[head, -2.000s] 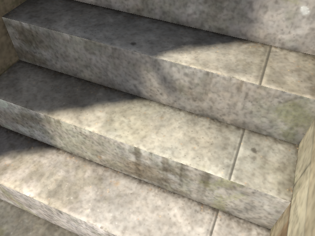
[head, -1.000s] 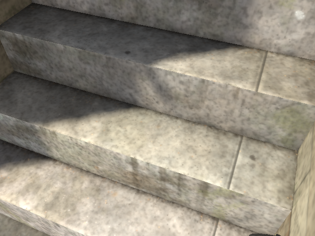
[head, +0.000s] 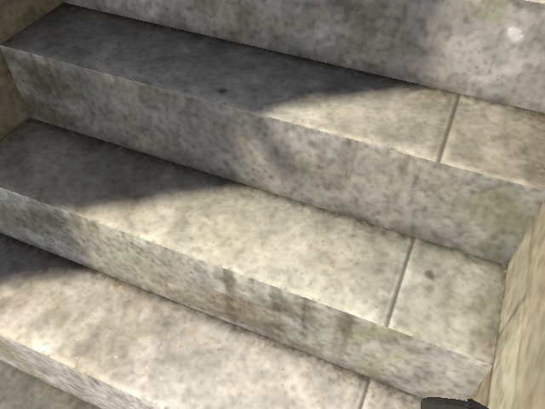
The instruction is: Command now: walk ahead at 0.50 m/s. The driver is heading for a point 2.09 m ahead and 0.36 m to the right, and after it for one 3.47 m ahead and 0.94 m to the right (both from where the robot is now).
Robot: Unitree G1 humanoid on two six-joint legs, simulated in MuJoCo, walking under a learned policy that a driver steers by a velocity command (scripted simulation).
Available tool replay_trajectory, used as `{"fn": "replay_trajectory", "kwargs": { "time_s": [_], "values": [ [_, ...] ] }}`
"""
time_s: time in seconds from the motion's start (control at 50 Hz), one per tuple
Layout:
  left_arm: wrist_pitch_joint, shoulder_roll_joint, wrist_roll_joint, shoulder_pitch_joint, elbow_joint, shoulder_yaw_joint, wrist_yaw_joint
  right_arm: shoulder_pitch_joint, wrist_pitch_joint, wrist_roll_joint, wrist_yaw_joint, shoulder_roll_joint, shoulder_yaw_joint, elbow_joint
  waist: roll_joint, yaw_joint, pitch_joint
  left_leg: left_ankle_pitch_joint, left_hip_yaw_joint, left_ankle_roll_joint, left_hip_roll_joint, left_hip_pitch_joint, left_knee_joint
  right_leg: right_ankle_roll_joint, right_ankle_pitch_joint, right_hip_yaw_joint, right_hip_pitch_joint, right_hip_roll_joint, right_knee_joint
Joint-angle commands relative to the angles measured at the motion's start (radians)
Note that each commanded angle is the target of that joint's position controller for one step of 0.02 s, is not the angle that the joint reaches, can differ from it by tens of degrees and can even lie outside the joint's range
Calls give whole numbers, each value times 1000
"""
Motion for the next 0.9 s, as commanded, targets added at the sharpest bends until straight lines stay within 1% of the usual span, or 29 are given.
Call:
{"fn": "replay_trajectory", "kwargs": {
  "time_s": [0.02, 0.08, 0.24, 0.26, 0.28, 0.34, 0.36, 0.48, 0.5, 0.6, 0.8, 0.82, 0.84, 0.9],
  "values": [
    [-13, 64, 10, -56, -84, 15, -2, -88, -19, -2, 0, -47, -10, -105, 12, -3, -73, 313, -78, -3, 96, 7, -39, 4, 215, 56, 42, -62, -28],
    [-11, 55, 4, -59, -83, 11, -2, -83, -18, -1, -1, -51, -10, -109, 1, -5, -93, 318, -79, -3, 98, 17, -34, 9, 204, 50, 46, -61, -28],
    [-7, 61, 4, -69, -82, 9, -5, -93, -20, -3, 3, -47, -7, -120, 1, -2, -80, 271, -82, 0, 95, -6, -45, 15, 175, 49, 43, -63, -33],
    [-7, 60, 7, -72, -83, 8, -9, -98, -20, -2, 6, -44, -5, -121, -2, -2, -80, 263, -81, 2, 95, -8, -49, 18, 175, 47, 44, -63, -34],
    [-13, 79, 8, -78, -82, 15, -6, -81, -20, -7, 6, -51, -10, -115, 0, -7, -77, 224, -89, 11, 88, 10, -47, 17, 142, 38, 21, -55, -30],
    [-17, 71, 7, -82, -81, 11, -6, -90, -22, -8, 8, -50, -9, -118, 10, -4, -63, 193, -94, 18, 90, -8, -57, 18, 127, 36, 14, -54, -32],
    [-16, 76, 6, -78, -79, 13, -6, -88, -23, -5, 8, -51, -11, -117, 11, -5, -66, 186, -95, 22, 89, -7, -53, 18, 120, 32, 15, -51, -24],
    [-15, 74, 6, -76, -78, 10, -6, -92, -24, -6, 10, -49, -11, -121, 12, -2, -67, 200, -99, 27, 88, -13, -50, 21, 123, 27, 16, -51, -14],
    [-17, 64, 4, -73, -78, 5, -9, -95, -20, -11, 13, -57, -12, -123, 16, -2, -72, 220, -96, 24, 89, -5, -45, 20, 119, 26, 14, -50, -18],
    [-16, 72, 4, -73, -79, 5, -8, -87, -17, -9, 15, -57, -12, -123, 10, -7, -73, 248, -97, 25, 88, 4, -37, 22, 121, 24, 10, -49, -16],
    [-15, 72, 4, -69, -82, 3, -7, -88, -17, -8, 15, -59, -11, -126, 12, -6, -72, 262, -98, 26, 87, 3, -33, 24, 123, 21, 10, -51, -11],
    [-14, 86, -4, -66, -75, 11, -9, -58, -20, 2, 16, -78, -21, -118, 10, -14, -71, 236, -100, 17, 79, 21, -28, 21, 110, 18, -9, -40, 6],
    [-14, 82, -4, -63, -75, 10, -10, -59, -21, 0, 17, -79, -21, -118, 20, -12, -68, 222, -102, 17, 81, 13, -32, 20, 103, 16, -9, -40, 7],
    [-13, 78, -2, -66, -74, 10, -11, -70, -20, -3, 18, -71, -19, -124, 19, -8, -55, 205, -103, 19, 79, -3, -36, 19, 95, 15, -11, -39, 13]
  ]
}}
